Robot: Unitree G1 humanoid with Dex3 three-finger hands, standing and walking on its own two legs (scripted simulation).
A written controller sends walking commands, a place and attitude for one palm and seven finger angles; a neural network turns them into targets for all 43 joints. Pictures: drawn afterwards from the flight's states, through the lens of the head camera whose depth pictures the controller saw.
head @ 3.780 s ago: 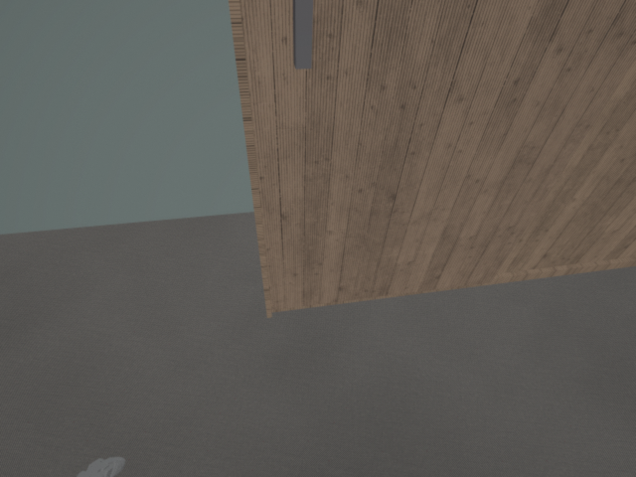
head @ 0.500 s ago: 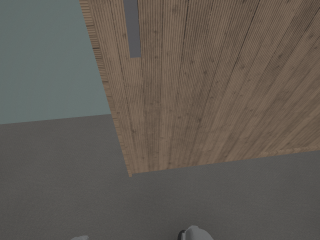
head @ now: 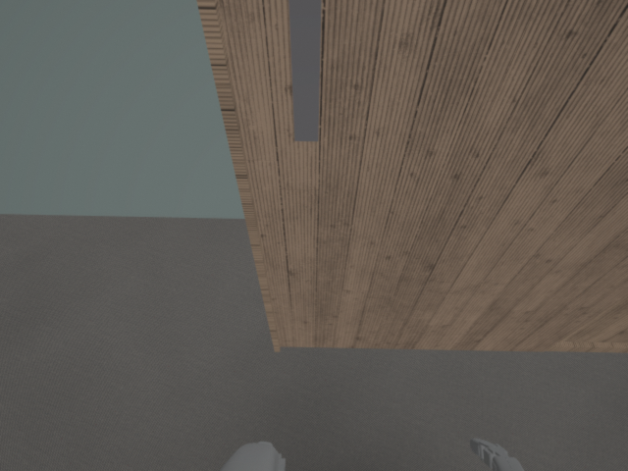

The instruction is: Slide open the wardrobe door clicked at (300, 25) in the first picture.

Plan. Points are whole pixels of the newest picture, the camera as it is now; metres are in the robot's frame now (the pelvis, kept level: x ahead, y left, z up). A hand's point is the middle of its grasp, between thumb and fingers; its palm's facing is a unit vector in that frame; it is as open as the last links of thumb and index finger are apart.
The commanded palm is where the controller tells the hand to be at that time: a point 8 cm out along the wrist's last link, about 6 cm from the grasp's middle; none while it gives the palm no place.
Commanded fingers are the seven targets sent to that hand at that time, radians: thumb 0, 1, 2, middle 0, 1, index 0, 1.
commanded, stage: come to a stop and stand still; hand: left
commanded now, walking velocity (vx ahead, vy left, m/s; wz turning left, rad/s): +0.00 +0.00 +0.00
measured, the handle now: (306, 42) +0.48 +0.06 +0.27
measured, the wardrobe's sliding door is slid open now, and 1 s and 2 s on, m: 0.00 0.00 0.00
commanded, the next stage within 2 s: look again from close up in 1.06 s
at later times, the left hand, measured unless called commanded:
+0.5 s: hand out of the picture -0.02 +0.24 -0.17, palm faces +0.01 -0.97 -0.23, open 7.4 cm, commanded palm none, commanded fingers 0.00 0.90 0.90 -0.20 -0.30 -0.20 -0.30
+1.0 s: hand out of the picture -0.11 +0.19 -0.17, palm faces +0.03 -0.99 -0.14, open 7.4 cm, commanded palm none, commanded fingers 0.00 0.90 0.90 -0.20 -0.30 -0.20 -0.30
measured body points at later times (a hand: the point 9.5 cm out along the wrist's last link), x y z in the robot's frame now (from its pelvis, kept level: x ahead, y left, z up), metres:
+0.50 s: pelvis -0.04 +0.05 +0.00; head -0.04 +0.04 +0.45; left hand -0.02 +0.29 -0.15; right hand -0.02 -0.18 -0.16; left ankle -0.01 +0.14 -0.73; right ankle -0.10 -0.06 -0.74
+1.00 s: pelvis -0.07 +0.04 +0.01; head -0.07 +0.05 +0.46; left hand -0.11 +0.24 -0.16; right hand -0.14 -0.16 -0.15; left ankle -0.01 +0.14 -0.74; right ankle -0.10 -0.06 -0.74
